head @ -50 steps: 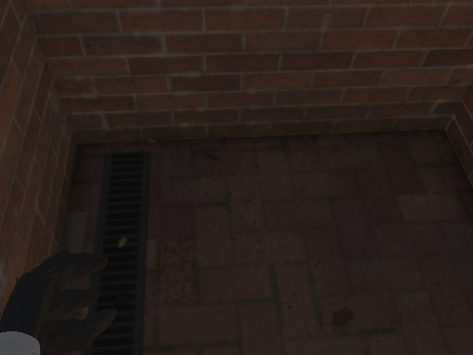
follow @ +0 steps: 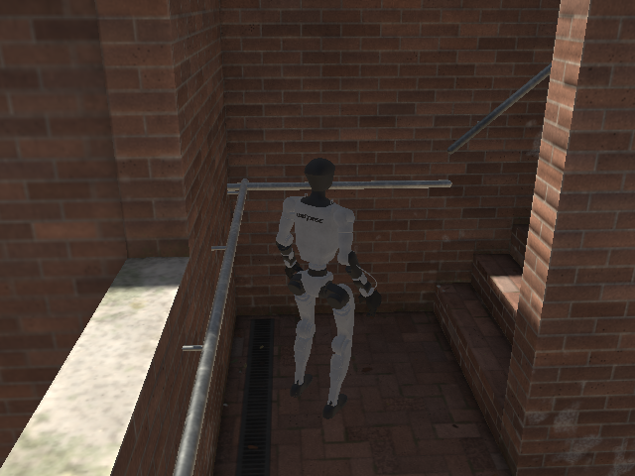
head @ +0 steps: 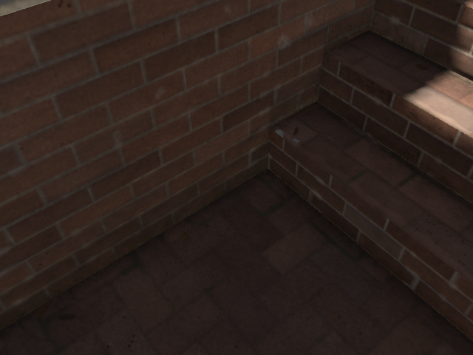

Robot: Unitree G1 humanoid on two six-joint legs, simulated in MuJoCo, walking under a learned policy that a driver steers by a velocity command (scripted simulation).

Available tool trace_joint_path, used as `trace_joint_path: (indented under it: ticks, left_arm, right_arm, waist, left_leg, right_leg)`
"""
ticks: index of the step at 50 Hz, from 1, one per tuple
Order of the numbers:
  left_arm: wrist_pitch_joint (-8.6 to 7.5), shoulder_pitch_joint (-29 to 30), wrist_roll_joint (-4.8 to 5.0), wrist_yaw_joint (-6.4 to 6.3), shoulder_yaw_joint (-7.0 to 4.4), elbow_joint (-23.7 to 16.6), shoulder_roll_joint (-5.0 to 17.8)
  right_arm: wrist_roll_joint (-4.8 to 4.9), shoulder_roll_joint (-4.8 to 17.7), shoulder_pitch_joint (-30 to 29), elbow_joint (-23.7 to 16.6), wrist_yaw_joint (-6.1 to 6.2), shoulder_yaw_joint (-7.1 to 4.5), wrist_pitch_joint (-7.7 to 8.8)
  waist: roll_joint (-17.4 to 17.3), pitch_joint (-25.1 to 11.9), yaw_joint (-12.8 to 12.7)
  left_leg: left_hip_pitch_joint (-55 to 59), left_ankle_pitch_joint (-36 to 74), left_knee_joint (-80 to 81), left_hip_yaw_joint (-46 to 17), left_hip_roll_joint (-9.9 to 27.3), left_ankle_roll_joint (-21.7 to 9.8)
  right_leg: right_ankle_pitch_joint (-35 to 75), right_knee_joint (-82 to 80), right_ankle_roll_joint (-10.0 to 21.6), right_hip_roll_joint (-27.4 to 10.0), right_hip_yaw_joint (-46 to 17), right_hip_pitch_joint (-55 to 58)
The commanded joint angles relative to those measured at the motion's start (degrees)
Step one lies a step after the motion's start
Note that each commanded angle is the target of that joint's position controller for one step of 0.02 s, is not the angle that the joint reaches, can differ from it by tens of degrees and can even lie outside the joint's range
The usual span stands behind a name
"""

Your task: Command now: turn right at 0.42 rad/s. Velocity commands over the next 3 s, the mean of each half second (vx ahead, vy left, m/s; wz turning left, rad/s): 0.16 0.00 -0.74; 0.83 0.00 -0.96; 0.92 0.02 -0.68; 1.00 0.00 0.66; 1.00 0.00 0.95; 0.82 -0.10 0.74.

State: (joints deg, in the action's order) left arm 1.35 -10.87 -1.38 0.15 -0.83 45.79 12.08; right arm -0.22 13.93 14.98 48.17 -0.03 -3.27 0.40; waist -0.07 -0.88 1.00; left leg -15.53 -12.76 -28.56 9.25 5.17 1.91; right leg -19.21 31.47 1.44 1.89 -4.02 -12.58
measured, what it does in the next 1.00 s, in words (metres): walks ahead, turning right: left foot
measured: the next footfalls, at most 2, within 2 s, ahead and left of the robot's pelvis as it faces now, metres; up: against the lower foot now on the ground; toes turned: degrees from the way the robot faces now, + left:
left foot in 0.80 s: +0.45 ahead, -0.09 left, +0.00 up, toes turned -41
right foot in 1.22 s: +0.48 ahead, -0.49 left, +0.00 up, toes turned -66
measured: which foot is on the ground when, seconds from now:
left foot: down 0.00-0.38, up 0.40-0.78, down 0.80-1.00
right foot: down 0.00-0.82, up 0.84-1.00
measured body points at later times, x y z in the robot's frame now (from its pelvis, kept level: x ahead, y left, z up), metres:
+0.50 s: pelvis +0.05 -0.04 -0.04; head +0.04 -0.07 +0.41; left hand +0.22 +0.20 -0.14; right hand +0.12 -0.33 -0.15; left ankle +0.03 +0.12 -0.65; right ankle -0.03 -0.07 -0.74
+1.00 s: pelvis +0.34 -0.19 +0.00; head +0.36 -0.21 +0.44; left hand +0.67 -0.12 -0.10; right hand +0.15 -0.41 -0.13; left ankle +0.42 -0.06 -0.74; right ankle +0.25 -0.23 -0.64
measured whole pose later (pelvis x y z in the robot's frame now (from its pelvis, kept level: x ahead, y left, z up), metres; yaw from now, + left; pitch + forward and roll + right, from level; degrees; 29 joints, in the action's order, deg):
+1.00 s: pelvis +0.34 -0.19 +0.00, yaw -51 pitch +2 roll +3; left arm -1.9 -8.5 -2.2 3.7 -4.7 45.2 20.5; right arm -2.8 16.2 18.2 50.0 0.3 -4.2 4.7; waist 2.9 1.2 0.6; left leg -9.5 -17.3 -26.8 9.2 2.1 1.9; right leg -12.7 73.6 7.3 -1.0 -1.0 -34.6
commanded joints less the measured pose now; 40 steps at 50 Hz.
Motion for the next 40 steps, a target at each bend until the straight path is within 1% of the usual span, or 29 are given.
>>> trace_joint_path:
  ticks: [1, 5, 6, 7, 8, 9, 10, 11, 12, 14, 16, 17, 18, 19, 20, 21, 22, 23, 24, 25, 26, 29, 30, 32, 34, 36, 38, 39, 40]
  left_arm:
    - [-0.37, 1.35, 0.18, -0.78, -3.52, -4.49, 10.72]
    - [1.00, 0.33, 0.91, -0.52, -5.17, -6.86, 12.48]
    - [0.90, 1.01, 0.42, -0.25, -5.32, -7.29, 12.23]
    - [1.10, 1.65, 1.05, 0.16, -5.02, -8.00, 10.69]
    - [1.16, 2.85, 1.77, 0.87, -4.54, -9.10, 9.27]
    - [0.60, 2.29, 1.98, 1.03, -4.22, -9.38, 7.62]
    - [0.79, 2.00, 0.91, 1.19, -4.03, -9.94, 6.02]
    - [1.05, 4.31, -2.51, 1.40, -4.91, -9.99, 8.52]
    - [1.10, 5.06, -2.90, 1.84, -4.75, -9.96, 7.62]
    - [2.25, 3.14, -0.35, 2.29, -4.43, -8.59, 7.39]
    - [3.38, 1.29, 1.63, 2.48, -5.20, -7.77, 9.81]
    - [3.92, 0.30, 1.62, 2.48, -5.80, -8.23, 10.71]
    - [4.65, -2.83, 1.93, 2.65, -6.00, -7.50, 10.86]
    - [4.45, -9.33, 3.47, 2.28, -6.05, -4.37, 9.16]
    - [3.58, -16.80, 3.29, 1.38, -6.30, -0.68, 9.45]
    - [1.75, -11.86, 2.46, 1.33, -4.13, -1.39, 9.23]
    - [0.27, -9.00, 2.15, 1.89, -3.83, -6.08, 13.87]
    - [-0.40, -8.31, 0.54, 0.69, -5.00, -5.84, 16.90]
    - [-1.01, -7.48, -1.09, -0.22, -4.00, -4.88, 13.30]
    - [-1.44, -7.05, -2.40, -0.71, -3.88, -4.59, 12.08]
    - [-1.73, -7.10, -2.49, -1.10, -3.52, -4.28, 10.55]
    - [-3.13, -12.30, 0.67, -0.44, -3.20, -1.65, 10.02]
    - [-3.66, -13.55, 1.10, 0.08, -3.49, -0.80, 10.53]
    - [-4.27, -15.45, 1.17, 0.73, -4.05, 0.39, 11.90]
    - [-4.40, -17.20, -0.19, 0.81, -5.30, 0.97, 14.03]
    - [-4.89, -17.05, 0.59, 0.27, -5.26, 1.49, 13.63]
    - [-5.81, -12.89, 1.76, 1.32, -5.49, 1.46, 13.08]
    - [-6.68, -9.72, 2.03, 1.98, -6.28, 1.70, 14.75]
    - [-7.77, -6.26, 0.61, 2.13, -6.16, 0.89, 15.39]
  right_arm:
    - [0.18, 7.52, -2.07, -5.24, 1.53, -2.53, 0.22]
    - [0.24, 7.76, -2.56, -7.88, 1.43, -3.01, -1.58]
    - [-0.04, 7.16, -1.84, -8.30, 1.36, -2.87, -1.55]
    - [-0.08, 8.09, -0.66, -8.41, 1.27, -3.14, -1.82]
    - [-0.03, 8.76, 0.42, -8.67, 1.44, -3.17, -1.62]
    - [-0.58, 10.17, 2.99, -7.89, 1.93, -3.44, -1.52]
    - [-0.93, 11.88, 4.31, -7.44, 2.64, -3.49, -1.23]
    - [-1.00, 9.31, 3.09, -8.34, 2.81, -2.06, -0.68]
    - [-1.21, 8.95, 1.16, -8.76, 2.68, -1.78, -0.05]
    - [-2.04, 10.75, -6.79, -10.50, 2.56, -2.36, -0.12]
    - [-2.23, 11.80, -7.86, -11.63, 1.87, -2.85, -1.29]
    - [-2.15, 13.23, -8.53, -11.43, 2.19, -3.35, -2.27]
    - [-2.32, 14.28, -9.85, -11.42, 2.38, -3.64, -2.79]
    - [-1.77, 12.76, -11.84, -11.89, 2.32, -3.45, -3.48]
    - [-1.07, 9.21, -15.93, -12.83, 1.79, -2.51, -4.23]
    - [-0.18, 0.59, -15.67, -15.04, 0.71, -0.03, -4.32]
    - [0.11, 0.31, -17.17, -21.81, -0.52, 0.22, -2.34]
    - [-1.12, 1.78, -16.17, -21.69, -0.31, 0.36, -0.70]
    - [-1.55, 3.32, -16.17, -18.98, 0.11, 0.20, 0.41]
    - [-1.67, 4.81, -16.96, -16.72, 0.33, -0.02, 0.81]
    - [-1.86, 5.43, -15.43, -15.94, 0.65, 0.14, 0.56]
    - [-1.71, 6.89, -15.05, -14.36, -0.03, -0.31, 0.04]
    - [-1.60, 7.36, -17.28, -14.42, -0.60, -0.54, -0.01]
    - [-0.48, 5.09, -21.72, -14.77, -1.21, 0.23, 0.55]
    - [0.89, 3.30, -25.37, -15.02, -2.36, 0.58, 0.51]
    - [1.83, 1.24, -27.26, -15.91, -2.57, 1.50, 1.25]
    - [1.29, 4.49, -17.92, -13.45, -1.28, 0.66, 1.88]
    - [0.99, 7.28, -5.49, -9.75, -0.64, -0.67, 2.13]
    - [-0.06, 11.23, 9.42, -5.77, 0.75, -2.36, 2.74]
  waist:
    - [6.62, -0.66, -0.69]
    - [6.65, -2.77, -0.62]
    - [5.28, -3.02, 0.50]
    - [3.76, -3.74, 1.36]
    - [-0.26, -4.66, 2.65]
    - [-8.50, -5.30, 3.87]
    - [-16.76, -6.47, 3.74]
    - [-13.39, -5.78, 4.31]
    - [-9.60, -3.35, 2.91]
    - [-12.62, -0.61, -1.28]
    - [-13.10, -2.32, -2.50]
    - [-12.73, -1.61, -4.15]
    - [-10.25, -2.28, -7.21]
    - [-3.79, -2.63, -11.67]
    - [9.52, 1.85, -16.82]
    - [22.67, 8.81, -10.85]
    - [22.39, 0.83, -8.51]
    - [12.21, 0.21, -6.94]
    - [5.17, 5.87, -4.74]
    - [2.38, 7.48, -4.35]
    - [3.29, 8.15, -3.34]
    - [7.62, 8.23, -3.82]
    - [4.37, 8.45, -4.76]
    - [2.56, 9.90, -5.96]
    - [1.61, 9.42, -7.25]
    - [5.07, 6.57, -6.69]
    - [5.54, 3.45, -1.58]
    - [3.34, -2.15, 4.68]
    - [1.55, -8.77, 11.76]
  left_leg:
    - [2.59, 2.94, -5.81, -1.30, -1.44, 0.78]
    - [-1.89, -4.17, -10.63, -1.23, -1.66, 0.73]
    - [0.39, -5.24, -9.63, -1.88, -1.36, 0.80]
    - [4.60, -4.92, -8.44, -3.18, 0.50, 0.25]
    - [11.92, -4.38, -5.17, -7.08, 4.60, -1.39]
    - [17.94, 1.78, -0.51, -10.95, 12.07, -3.51]
    - [19.08, 13.83, 4.96, -16.59, 22.58, -7.83]
    - [16.21, 23.89, 5.41, -17.20, 24.91, -11.70]
    - [12.85, 26.50, 4.29, -13.32, 23.86, -11.84]
    - [4.62, 24.85, 2.05, -2.62, 18.20, -7.25]
    - [-1.55, -11.51, 7.05, -1.10, 17.36, -4.22]
    - [-5.39, -25.01, 8.67, -0.29, 17.41, -3.07]
    - [-8.77, -28.81, 4.70, 1.17, 16.66, -2.37]
    - [-12.01, -23.78, -7.44, 6.01, 12.88, -1.59]
    - [-20.16, -17.47, -32.82, 9.60, 7.17, -1.51]
    - [-37.22, -26.76, -58.50, 5.82, 1.01, -0.89]
    - [-43.88, -22.48, -60.67, -6.95, -3.59, 0.21]
    - [-45.83, -20.51, -58.97, -11.88, -1.67, 0.70]
    - [-46.62, -18.40, -56.40, -13.12, 0.77, 0.49]
    - [-46.32, -15.53, -54.96, -12.51, 1.70, 0.24]
    - [-43.43, -9.84, -50.37, -12.82, 1.83, 0.34]
    - [-33.53, -3.75, -37.49, -11.47, 1.26, 1.28]
    - [-31.58, -2.63, -33.36, -10.61, 0.46, 2.06]
    - [-27.47, -1.15, -21.16, -9.45, -1.53, 2.58]
    - [-23.92, -0.21, -13.58, -8.06, -4.69, 2.10]
    - [-18.41, 1.94, -10.23, -8.56, -6.15, 1.29]
    - [-1.95, -1.15, -5.25, -7.28, -8.19, -0.53]
    - [15.46, -0.76, -4.90, -5.92, -9.54, -1.27]
    - [31.94, -2.36, -5.60, -7.72, -5.45, -2.40]
  right_leg:
    - [19.88, -5.36, 4.80, -7.20, -13.24, -7.94]
    - [22.97, -1.55, 7.88, -7.14, -19.15, -8.02]
    - [22.11, 0.06, 7.96, -5.96, -18.39, -10.19]
    - [20.45, 2.35, 7.28, -4.55, -17.12, -14.30]
    - [14.97, 6.05, 5.64, -2.30, -13.63, -21.20]
    - [8.44, 13.35, 2.87, 0.68, -5.64, -26.04]
    - [-9.99, 24.60, 1.07, 2.48, 3.44, -27.70]
    - [-17.84, 33.69, 0.40, -1.60, 5.00, -27.73]
    - [-17.50, 35.63, -0.45, -3.94, 5.42, -26.49]
    - [-11.34, 29.47, 0.07, -4.95, 6.77, -18.23]
    - [-7.62, 24.95, 1.97, -2.74, 10.52, -8.89]
    - [-9.86, 22.71, 2.39, -1.82, 13.11, -4.36]
    - [-9.11, 20.36, 2.74, -0.90, 13.70, 2.11]
    - [-3.29, 13.84, 3.42, 0.17, 13.41, 9.21]
    - [-4.62, 5.69, 4.83, 3.40, 9.52, 11.55]
    - [-12.98, -0.37, 7.60, -5.56, -15.73, 4.41]
    - [-2.00, -14.97, 10.96, -13.30, -41.92, 9.30]
    - [-19.52, -21.70, 16.82, -19.37, -52.58, 9.89]
    - [-25.85, -20.76, 18.95, -20.54, -48.97, 5.90]
    - [-24.93, -18.31, 17.81, -18.29, -43.75, 4.91]
    - [-20.51, -17.55, 15.81, -15.33, -37.66, 2.62]
    - [-11.48, -21.85, 15.53, -8.72, -26.14, 2.12]
    - [-6.90, -22.47, 15.96, -7.95, -24.22, 3.93]
    - [0.90, -21.09, 15.46, -6.25, -21.25, 5.04]
    - [7.62, -18.00, 14.29, -6.78, -21.76, 7.43]
    - [16.34, -17.01, 14.35, -8.38, -23.30, 7.48]
    - [31.07, -11.66, 11.66, -6.50, -20.76, 2.18]
    - [40.35, -1.51, 9.93, -3.82, -19.04, -3.50]
    - [40.24, 13.78, 8.17, 0.62, -15.39, -11.52]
